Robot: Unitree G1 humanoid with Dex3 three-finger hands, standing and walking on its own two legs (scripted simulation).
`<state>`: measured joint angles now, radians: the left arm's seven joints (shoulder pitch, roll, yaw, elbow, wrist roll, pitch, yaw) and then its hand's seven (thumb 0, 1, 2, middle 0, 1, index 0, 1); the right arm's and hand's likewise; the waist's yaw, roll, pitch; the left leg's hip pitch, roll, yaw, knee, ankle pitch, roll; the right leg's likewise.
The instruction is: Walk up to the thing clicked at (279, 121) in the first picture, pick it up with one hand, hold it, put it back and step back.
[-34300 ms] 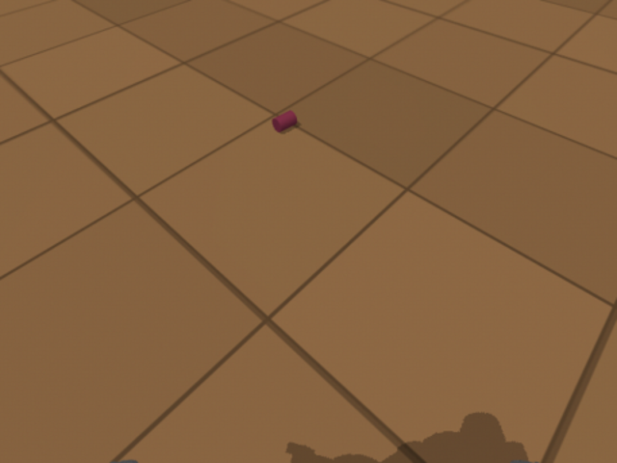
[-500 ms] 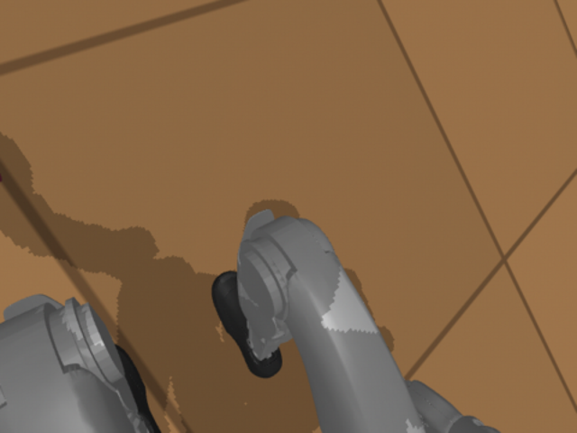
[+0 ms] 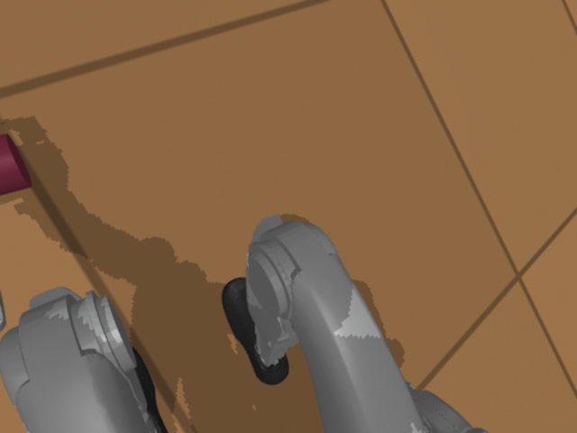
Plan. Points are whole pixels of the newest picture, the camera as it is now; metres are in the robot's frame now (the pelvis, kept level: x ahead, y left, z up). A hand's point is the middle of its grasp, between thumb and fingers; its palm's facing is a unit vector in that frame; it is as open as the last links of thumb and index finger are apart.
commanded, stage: withdraw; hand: left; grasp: from above
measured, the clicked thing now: out of the picture +0.49 +0.28 -0.28
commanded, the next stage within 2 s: home in 0.52 s
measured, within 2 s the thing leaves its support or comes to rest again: neither
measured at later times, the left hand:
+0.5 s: hand out of the picture +0.43 +0.25 -0.06, palm faces -0.49 -0.08 -0.87, open 13.5 cm
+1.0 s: hand out of the picture +0.45 +0.28 -0.09, palm faces -0.29 -0.34 -0.89, open 10.6 cm
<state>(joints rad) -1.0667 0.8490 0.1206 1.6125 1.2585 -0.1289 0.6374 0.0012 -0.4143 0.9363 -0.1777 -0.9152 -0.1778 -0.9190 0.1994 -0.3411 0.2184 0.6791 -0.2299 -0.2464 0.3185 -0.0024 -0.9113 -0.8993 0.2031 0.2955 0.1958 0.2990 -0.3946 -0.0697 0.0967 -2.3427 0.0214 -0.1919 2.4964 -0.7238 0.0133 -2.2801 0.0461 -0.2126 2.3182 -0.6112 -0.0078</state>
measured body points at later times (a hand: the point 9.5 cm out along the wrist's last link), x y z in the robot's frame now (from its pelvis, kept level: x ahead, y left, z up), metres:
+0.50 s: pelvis -0.01 -0.01 +0.07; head +0.19 +0.05 +0.47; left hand +0.46 +0.25 -0.01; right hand +0.10 -0.28 -0.04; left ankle +0.06 +0.12 -0.28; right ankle +0.12 -0.10 -0.28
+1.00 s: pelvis +0.01 +0.00 +0.06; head +0.23 +0.06 +0.45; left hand +0.46 +0.29 -0.03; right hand +0.06 -0.25 -0.07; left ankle +0.06 +0.12 -0.28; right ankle +0.12 -0.10 -0.28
